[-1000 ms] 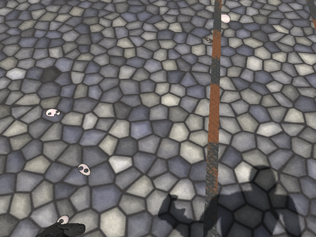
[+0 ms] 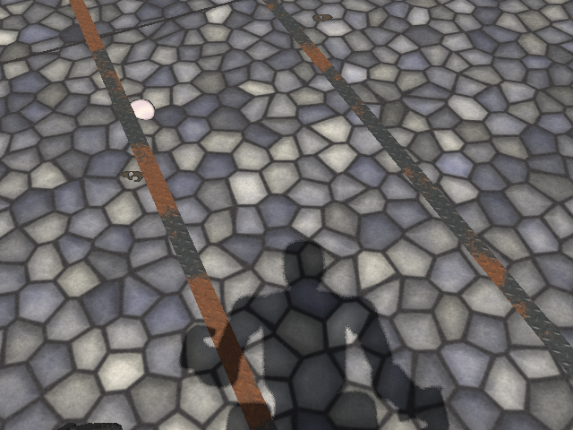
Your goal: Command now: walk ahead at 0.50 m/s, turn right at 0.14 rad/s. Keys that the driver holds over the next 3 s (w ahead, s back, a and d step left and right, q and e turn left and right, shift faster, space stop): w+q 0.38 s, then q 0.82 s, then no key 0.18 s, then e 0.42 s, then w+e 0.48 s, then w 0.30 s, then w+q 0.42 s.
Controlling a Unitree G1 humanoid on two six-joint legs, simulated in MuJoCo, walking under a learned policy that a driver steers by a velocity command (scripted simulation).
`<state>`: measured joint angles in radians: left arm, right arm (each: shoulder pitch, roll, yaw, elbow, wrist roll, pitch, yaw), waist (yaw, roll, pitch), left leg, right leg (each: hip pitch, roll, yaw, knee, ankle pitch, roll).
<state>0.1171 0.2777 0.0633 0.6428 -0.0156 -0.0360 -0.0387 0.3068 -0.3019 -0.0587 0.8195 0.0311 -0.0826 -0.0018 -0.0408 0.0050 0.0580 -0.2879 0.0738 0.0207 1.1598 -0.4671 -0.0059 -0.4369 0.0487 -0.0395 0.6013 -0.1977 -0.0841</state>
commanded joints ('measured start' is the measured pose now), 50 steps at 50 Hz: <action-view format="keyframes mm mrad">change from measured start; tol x32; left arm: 1 136 106 30 -6 12 -25 10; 50 75 173 38 3 48 -3 65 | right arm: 1 -74 -130 -24 -95 -6 -38 -1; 50 -38 -195 -62 -247 -25 108 -27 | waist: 1 87 -50 -137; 18 109 -42 29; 24 21 298 -465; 50 28 -191 -199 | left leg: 1 -433 79 -79 66 140 21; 19 -400 -35 25 -562 407 77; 22 33 -145 63 -644 459 145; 24 671 310 -750 -695 959 463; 33 37 73 -284 -804 1006 300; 46 88 -7 -497 -638 572 160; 50 -320 -170 -197 8 -189 -39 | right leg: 1 439 -299 380 -321 145 -183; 16 494 -293 -56 -447 378 -82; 21 570 -286 -117 -68 1031 -13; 22 460 -239 -138 159 971 31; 24 -169 75 17 866 -442 152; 25 -194 -1 191 903 -423 129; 45 21 -12 162 -59 -25 156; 50 388 -464 549 -222 609 -201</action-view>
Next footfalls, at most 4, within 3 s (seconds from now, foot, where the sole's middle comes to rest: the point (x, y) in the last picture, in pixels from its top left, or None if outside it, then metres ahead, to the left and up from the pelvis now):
0.44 left None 0.42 0.16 -0.76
0.94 right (294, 369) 0.58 0.00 -0.76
1.34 left None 0.38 0.19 -0.76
1.82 right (302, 408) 0.49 -0.01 -0.76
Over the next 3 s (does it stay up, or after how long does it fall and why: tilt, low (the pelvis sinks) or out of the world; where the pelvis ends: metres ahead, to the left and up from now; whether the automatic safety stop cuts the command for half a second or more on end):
stays up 0.90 0.19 0.02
